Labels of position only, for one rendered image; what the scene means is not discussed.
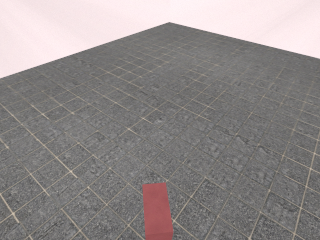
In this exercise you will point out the carton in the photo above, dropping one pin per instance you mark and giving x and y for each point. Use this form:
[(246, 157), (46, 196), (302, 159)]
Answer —
[(157, 215)]

